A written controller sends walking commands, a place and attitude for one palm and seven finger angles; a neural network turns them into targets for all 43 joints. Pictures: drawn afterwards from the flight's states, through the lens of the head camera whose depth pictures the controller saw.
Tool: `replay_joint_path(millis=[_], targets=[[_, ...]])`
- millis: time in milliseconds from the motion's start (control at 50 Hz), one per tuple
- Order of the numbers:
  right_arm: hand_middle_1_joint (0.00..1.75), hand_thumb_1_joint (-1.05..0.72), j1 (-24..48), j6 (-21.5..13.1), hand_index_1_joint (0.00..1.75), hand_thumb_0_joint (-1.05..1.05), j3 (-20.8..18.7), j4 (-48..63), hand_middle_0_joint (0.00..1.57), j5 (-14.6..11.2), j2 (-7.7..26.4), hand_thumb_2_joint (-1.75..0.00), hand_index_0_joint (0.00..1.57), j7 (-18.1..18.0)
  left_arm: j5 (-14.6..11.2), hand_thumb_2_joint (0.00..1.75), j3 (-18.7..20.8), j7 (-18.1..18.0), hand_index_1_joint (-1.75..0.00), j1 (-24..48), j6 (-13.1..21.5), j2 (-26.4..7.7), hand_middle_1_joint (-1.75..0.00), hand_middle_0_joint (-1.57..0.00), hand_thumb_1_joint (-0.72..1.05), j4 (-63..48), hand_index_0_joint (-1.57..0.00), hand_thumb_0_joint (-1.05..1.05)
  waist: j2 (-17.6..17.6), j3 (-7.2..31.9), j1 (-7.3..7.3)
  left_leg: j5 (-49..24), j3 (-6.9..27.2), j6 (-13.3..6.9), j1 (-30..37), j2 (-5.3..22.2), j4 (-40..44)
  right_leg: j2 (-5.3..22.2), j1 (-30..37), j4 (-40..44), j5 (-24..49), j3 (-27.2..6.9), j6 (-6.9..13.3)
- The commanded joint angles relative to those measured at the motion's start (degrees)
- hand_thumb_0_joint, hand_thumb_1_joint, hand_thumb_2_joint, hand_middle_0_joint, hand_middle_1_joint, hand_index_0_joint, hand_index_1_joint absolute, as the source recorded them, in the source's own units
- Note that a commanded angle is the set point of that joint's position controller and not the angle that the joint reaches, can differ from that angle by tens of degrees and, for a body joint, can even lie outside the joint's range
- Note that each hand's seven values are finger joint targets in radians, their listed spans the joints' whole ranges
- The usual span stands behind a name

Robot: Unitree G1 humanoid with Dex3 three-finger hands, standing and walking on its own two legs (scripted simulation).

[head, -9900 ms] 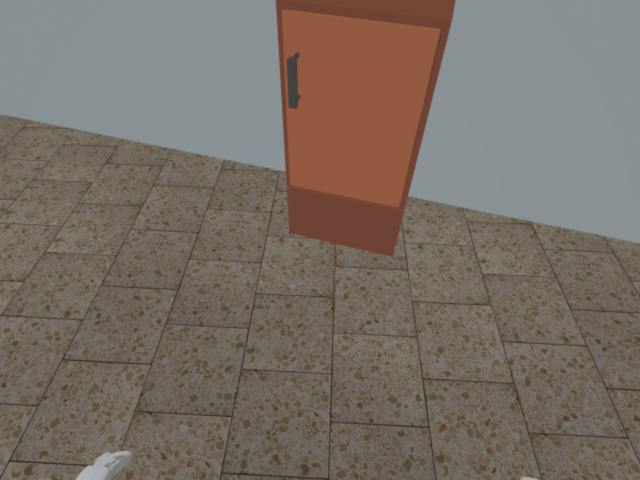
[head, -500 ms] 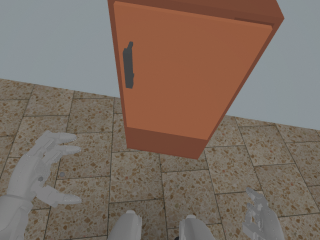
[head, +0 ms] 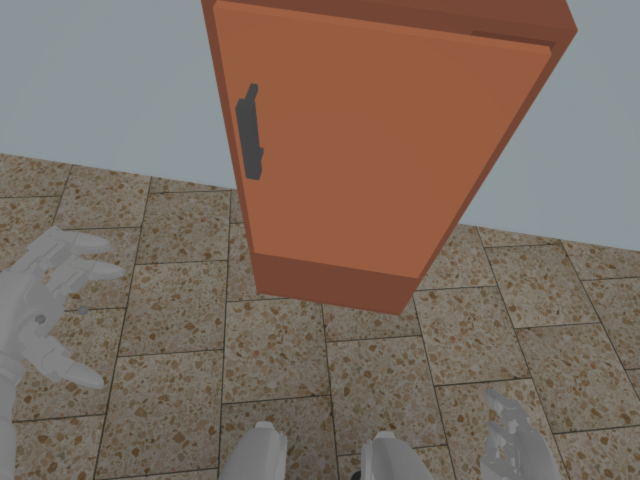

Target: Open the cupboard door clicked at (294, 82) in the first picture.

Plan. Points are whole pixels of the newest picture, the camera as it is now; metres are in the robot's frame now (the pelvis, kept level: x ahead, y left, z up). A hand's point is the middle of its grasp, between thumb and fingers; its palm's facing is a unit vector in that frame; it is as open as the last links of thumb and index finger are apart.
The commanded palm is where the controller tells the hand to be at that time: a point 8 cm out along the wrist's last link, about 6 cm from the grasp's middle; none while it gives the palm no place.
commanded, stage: raise the hand with hooked fingers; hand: left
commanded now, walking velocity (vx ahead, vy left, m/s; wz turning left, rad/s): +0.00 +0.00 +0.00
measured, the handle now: (253, 133) +0.59 +0.14 +0.04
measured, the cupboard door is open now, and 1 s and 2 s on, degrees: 0 0 0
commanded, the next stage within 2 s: move the hooked fingers beside the handle in 0.44 s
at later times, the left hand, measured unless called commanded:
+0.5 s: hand (97, 319) +0.28 +0.26 +0.05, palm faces -0.09 -0.99 -0.06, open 14.0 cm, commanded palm +0.26 +0.31 +0.06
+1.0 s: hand (133, 252) +0.36 +0.25 +0.04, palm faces -0.12 -0.99 -0.03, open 14.0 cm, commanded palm +0.35 +0.30 +0.05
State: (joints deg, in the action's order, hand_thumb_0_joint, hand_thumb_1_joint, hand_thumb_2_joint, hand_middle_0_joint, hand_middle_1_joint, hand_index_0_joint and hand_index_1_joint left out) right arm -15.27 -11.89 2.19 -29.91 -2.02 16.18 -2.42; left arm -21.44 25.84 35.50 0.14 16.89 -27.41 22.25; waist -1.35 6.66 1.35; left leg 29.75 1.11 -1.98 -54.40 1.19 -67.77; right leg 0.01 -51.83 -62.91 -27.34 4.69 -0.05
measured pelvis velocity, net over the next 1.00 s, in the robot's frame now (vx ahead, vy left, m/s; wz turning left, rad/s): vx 0.00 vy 0.00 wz -0.02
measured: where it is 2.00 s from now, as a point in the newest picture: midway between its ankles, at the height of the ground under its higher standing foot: outside the picture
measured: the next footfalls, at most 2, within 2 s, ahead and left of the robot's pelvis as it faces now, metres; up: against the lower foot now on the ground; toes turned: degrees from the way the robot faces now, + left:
none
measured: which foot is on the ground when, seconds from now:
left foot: down 0.00-1.00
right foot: down 0.00-1.00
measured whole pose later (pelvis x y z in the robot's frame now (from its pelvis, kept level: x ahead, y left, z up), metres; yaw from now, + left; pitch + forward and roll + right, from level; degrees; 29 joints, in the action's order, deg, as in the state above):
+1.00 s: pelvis +0.00 +0.00 -0.01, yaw -1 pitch +19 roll -3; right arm -16.8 -8.9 2.6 -30.6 -2.0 16.2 -2.7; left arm -17.4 24.1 32.2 16.8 16.9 -27.7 34.5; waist -0.7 7.1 3.8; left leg 29.5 0.0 -2.2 -58.0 1.4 -68.5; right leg -0.2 -56.1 -64.2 -27.0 3.4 -0.2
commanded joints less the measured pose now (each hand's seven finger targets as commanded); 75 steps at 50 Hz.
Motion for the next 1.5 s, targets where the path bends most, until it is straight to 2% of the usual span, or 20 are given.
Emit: replay_joint_path(millis=[0,60,120,200,400,520,580,680,700,800,860,980,1080,1100,1120,1140,1240,1320,1380,1480], targets=[[0.3,-0.9,-0.64,-3.39,0.3,0.0,-4.5,8.28,0.2,-0.56,9.65,-0.9,0.2,-0.63,-2.9,0.3,4.24,1.63,-1.2,5.73,3.02,-11.88,-1.2,-0.3,-0.5,-10.91,-0.3,0.0,-4.71,19.5,-0.79,-20.52,2.18,1.01,14.48,-0.87,10.86,-2.39,8.75,7.12,12.41,-1.29,2.15],[0.3,-0.9,-0.94,-3.3,0.3,0.0,-4.78,8.23,0.2,-0.5,9.59,-0.9,0.2,-0.47,-3.2,0.3,5.63,0.58,-1.2,4.81,4.43,-12.58,-1.2,-0.3,-0.5,-10.77,-0.3,0.0,-2.21,18.79,-0.55,-19.41,1.76,0.73,12.67,-0.88,10.41,-2.34,9.18,7.27,12.04,-1.66,1.9],[0.3,-0.9,-0.9,-3.1,0.3,0.0,-4.65,8.01,0.2,-0.31,9.4,-0.9,0.2,-0.42,-3.03,0.3,7.07,-0.46,-1.2,5.79,5.67,-13.79,-1.2,-0.3,-0.5,-10.56,-0.3,0.0,-4.27,18.12,-0.88,-18.22,1.28,0.83,11.47,-0.98,10.04,-2.16,8.98,6.8,10.87,-2.16,2.06],[0.3,-0.9,-0.78,-2.82,0.3,0.0,-4.61,8.46,0.2,-0.47,9.31,-0.9,0.2,-0.39,-2.41,0.3,6.15,-0.79,-1.2,6.03,5.84,-13.61,-1.2,-0.3,-0.5,-11.79,-0.3,0.0,-6.31,18.7,-0.86,-17.09,1.0,0.7,11.96,-0.94,10.47,-2.07,9.36,7.15,9.86,-2.54,2.09],[0.3,-0.9,-0.31,-2.34,0.3,0.0,-4.07,8.38,0.2,-0.64,9.09,-0.9,0.2,-1.01,-3.13,0.3,6.0,-0.29,-1.2,6.88,5.38,-13.19,-1.2,-0.3,-0.5,-9.58,-0.3,0.0,-3.12,16.17,0.04,-12.08,0.91,0.32,8.89,-1.09,10.16,-2.01,9.52,8.92,5.34,-3.66,1.73],[0.3,-0.9,-0.18,-2.44,0.3,0.0,-4.01,8.56,0.2,-0.8,9.14,-0.9,0.2,-1.29,-2.59,0.3,4.3,0.73,-1.2,7.72,5.19,-12.3,-1.2,-0.3,-0.5,-8.53,-0.3,0.0,-3.78,15.83,0.25,-10.99,0.96,0.2,9.21,-1.14,10.26,-1.89,8.61,9.15,4.26,-3.83,1.8],[0.3,-0.9,-0.36,-2.5,0.3,0.0,-3.72,7.12,0.2,-0.61,9.52,-0.9,0.2,-2.02,-1.98,0.3,3.36,0.51,-1.2,17.45,5.49,-13.31,-1.2,-0.3,-0.5,-7.35,-0.3,0.0,-4.1,14.29,1.89,-9.36,1.35,0.1,7.57,-0.85,8.76,-2.08,5.82,8.15,2.67,-4.04,1.91],[0.3,-0.9,-0.73,-2.87,0.3,0.0,-3.59,6.16,0.2,-0.63,9.86,-0.9,0.2,-2.71,-0.63,0.3,0.84,0.05,-1.2,25.46,5.88,-12.79,-1.2,-0.3,-0.5,-5.84,-0.3,0.0,-6.94,17.14,1.93,-8.79,2.39,0.43,10.98,-0.79,9.8,-2.04,3.19,6.74,2.83,-2.82,2.31],[0.3,-0.9,-1.09,-2.71,0.3,0.0,-3.66,5.67,0.2,-0.57,9.98,-0.9,0.2,-2.66,-0.07,0.3,1.96,-0.16,-1.2,26.38,5.6,-14.34,-1.2,-0.3,-0.5,-5.33,-0.3,0.0,-6.63,19.35,1.68,-9.35,2.56,0.54,12.06,-0.63,9.92,-1.84,3.46,6.77,3.38,-2.82,2.12],[0.3,-0.9,-1.82,-1.14,0.3,0.0,-3.47,5.88,0.2,-0.52,10.13,-0.9,0.2,-2.19,1.62,0.3,4.57,-1.69,-1.2,26.36,3.17,-17.36,-1.2,-0.3,-0.5,0.48,-0.3,0.0,-4.88,20.53,0.39,-12.51,2.41,0.74,10.74,-0.48,10.41,-1.68,5.52,6.27,5.91,-2.43,2.07],[0.3,-0.9,-1.98,-0.44,0.3,0.0,-3.71,6.49,0.2,-0.53,9.84,-0.9,0.2,-1.61,1.62,0.3,3.06,-2.84,-1.2,27.05,2.91,-15.13,-1.2,-0.3,-0.5,-0.75,-0.3,0.0,-6.26,22.11,0.43,-14.33,2.48,1.04,13.42,-0.39,11.1,-1.49,4.99,6.44,7.54,-2.11,1.94],[0.3,-0.9,-4.22,1.13,0.3,0.0,-3.9,5.2,0.2,-0.29,10.26,-0.9,0.2,-1.12,2.86,0.3,2.5,-4.32,-1.2,31.99,3.94,-15.15,-1.2,-0.3,-0.5,3.99,-0.3,0.0,-3.96,21.05,1.9,-17.04,2.56,1.04,12.08,-0.03,10.35,-1.94,4.31,5.71,9.78,-1.71,2.03],[0.3,-0.9,-5.45,2.17,0.3,0.0,-4.34,4.11,0.2,-0.1,10.37,-0.9,0.2,-0.74,3.9,0.3,-0.69,-4.35,-1.2,36.98,5.22,-12.61,-1.2,-0.3,-0.5,4.27,-0.3,0.0,-6.63,23.1,3.06,-20.83,3.31,1.46,16.66,0.41,10.08,-1.89,1.19,5.51,10.75,-1.39,2.1],[0.3,-0.9,-6.17,2.52,0.3,0.0,-4.64,3.52,0.2,-0.04,10.62,-0.9,0.2,-0.78,4.32,0.3,0.6,-4.55,-1.2,38.56,5.57,-14.45,-1.2,-0.3,-0.5,3.76,-0.3,0.0,-6.51,24.66,2.92,-22.37,3.56,1.74,18.12,0.69,10.17,-1.86,1.36,5.59,11.47,-1.46,2.01],[0.3,-0.9,-6.19,2.7,0.3,0.0,-4.66,3.41,0.2,-0.02,10.4,-0.9,0.2,-0.66,4.37,0.3,-0.21,-4.71,-1.2,38.62,5.81,-13.42,-1.2,-0.3,-0.5,3.91,-0.3,0.0,-7.87,24.84,2.78,-23.63,3.95,2.11,19.55,0.71,10.44,-1.74,0.84,5.63,11.42,-1.26,2.05],[0.3,-0.9,-6.47,2.95,0.3,0.0,-4.75,3.24,0.2,0.05,10.3,-0.9,0.2,-0.57,4.3,0.3,-0.08,-5.04,-1.2,38.31,5.87,-13.09,-1.2,-0.3,-0.5,3.9,-0.3,0.0,-6.47,25.81,2.82,-24.95,3.76,1.91,19.85,0.69,10.12,-1.74,1.69,5.76,12.7,-1.31,1.9],[0.3,-0.9,-7.14,4.67,0.3,0.0,-4.49,1.87,0.2,0.26,10.35,-0.9,0.2,-0.58,5.93,0.3,2.32,-6.81,-1.2,43.13,6.17,-16.26,-1.2,-0.3,-0.5,10.37,-0.3,0.0,-4.45,23.33,3.26,-22.39,3.07,1.52,15.51,0.55,9.49,-1.72,2.28,5.42,12.89,-1.61,1.81],[0.3,-0.9,-7.77,5.63,0.3,0.0,-4.43,1.8,0.2,0.54,10.27,-0.9,0.2,-0.23,7.06,0.3,2.7,-7.15,-1.2,45.6,7.14,-17.44,-1.2,-0.3,-0.5,12.17,-0.3,0.0,-6.99,25.7,3.01,-24.5,2.86,1.6,17.11,0.56,9.09,-1.78,2.71,5.21,14.23,-1.9,1.98],[0.3,-0.9,-8.2,6.28,0.3,0.0,-4.24,1.33,0.2,0.49,10.03,-0.9,0.2,-0.1,7.51,0.3,-0.27,-6.59,-1.2,50.37,7.79,-15.41,-1.2,-0.3,-0.5,13.48,-0.3,0.0,-8.61,25.53,4.19,-25.99,3.16,1.59,17.9,0.7,8.36,-1.92,0.78,4.76,14.52,-1.86,2.13],[0.3,-0.9,-9.03,7.53,0.3,0.0,-4.17,0.37,0.2,0.6,10.47,-0.9,0.2,-0.09,7.75,0.3,1.62,-6.26,-1.2,53.33,7.94,-17.84,-1.2,-0.3,-0.5,19.63,-0.3,0.0,-4.69,25.93,4.79,-22.92,2.73,0.82,14.19,0.48,7.47,-2.1,2.39,4.72,14.8,-2.23,1.91]])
